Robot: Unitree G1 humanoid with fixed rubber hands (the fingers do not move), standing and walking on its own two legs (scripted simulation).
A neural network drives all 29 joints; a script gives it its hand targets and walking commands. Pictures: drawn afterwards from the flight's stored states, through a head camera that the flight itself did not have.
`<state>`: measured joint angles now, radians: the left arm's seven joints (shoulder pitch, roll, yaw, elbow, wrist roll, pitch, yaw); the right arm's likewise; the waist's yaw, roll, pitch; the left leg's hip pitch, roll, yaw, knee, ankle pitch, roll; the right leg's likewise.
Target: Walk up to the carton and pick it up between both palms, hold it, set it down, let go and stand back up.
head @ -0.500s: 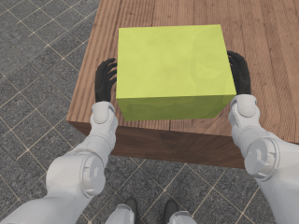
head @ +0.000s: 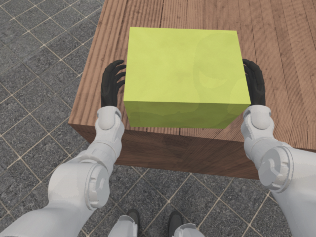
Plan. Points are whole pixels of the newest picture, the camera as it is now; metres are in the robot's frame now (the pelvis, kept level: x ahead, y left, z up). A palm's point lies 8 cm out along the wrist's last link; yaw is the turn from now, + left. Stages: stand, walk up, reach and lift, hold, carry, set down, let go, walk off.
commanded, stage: reach and lift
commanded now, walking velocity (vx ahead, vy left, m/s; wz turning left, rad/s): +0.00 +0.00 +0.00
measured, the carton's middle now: (180, 81) +0.51 -0.01 +0.01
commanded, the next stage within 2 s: none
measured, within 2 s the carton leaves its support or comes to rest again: leaves its support in 1.08 s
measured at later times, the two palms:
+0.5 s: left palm (105, 105) +0.42 +0.17 +0.01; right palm (254, 118) +0.41 -0.18 +0.03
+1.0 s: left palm (95, 121) +0.37 +0.18 +0.02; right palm (252, 139) +0.36 -0.16 +0.04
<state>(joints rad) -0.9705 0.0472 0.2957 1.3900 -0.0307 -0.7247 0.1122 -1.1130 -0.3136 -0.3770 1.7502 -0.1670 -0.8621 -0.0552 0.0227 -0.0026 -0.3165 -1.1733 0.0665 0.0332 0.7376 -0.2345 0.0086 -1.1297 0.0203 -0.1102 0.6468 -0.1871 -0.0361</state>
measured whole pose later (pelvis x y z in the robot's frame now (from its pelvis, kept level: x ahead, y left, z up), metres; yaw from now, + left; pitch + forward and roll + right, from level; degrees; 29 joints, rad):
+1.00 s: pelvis -0.04 +0.03 +0.01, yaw -2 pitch +27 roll -3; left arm -0.87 0.10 -0.06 1.48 -0.23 -0.53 0.18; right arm -0.78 -0.16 -0.22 1.35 -0.01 -0.50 -0.09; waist -0.01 0.01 -0.31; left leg -1.01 0.06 0.08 0.74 -0.21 0.05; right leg -0.97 0.01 -0.06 0.62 -0.13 0.00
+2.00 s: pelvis +0.02 +0.01 +0.06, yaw +5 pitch -4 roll -1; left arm -0.47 0.04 0.24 0.29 0.14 0.43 0.05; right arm -0.44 -0.02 -0.06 0.49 0.14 0.19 -0.21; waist -0.07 -0.05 0.01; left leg -0.10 0.00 0.01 0.34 -0.18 0.01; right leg -0.05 -0.01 -0.12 0.26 -0.15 -0.01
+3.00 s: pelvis +0.00 +0.00 +0.06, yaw +4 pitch -6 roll -1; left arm -0.64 0.03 0.31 0.28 0.26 0.57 0.02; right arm -0.65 -0.05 -0.11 0.60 0.10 0.23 -0.18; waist -0.05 -0.07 0.03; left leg -0.09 0.01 0.02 0.33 -0.13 0.01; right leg -0.05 0.00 -0.11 0.27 -0.11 -0.01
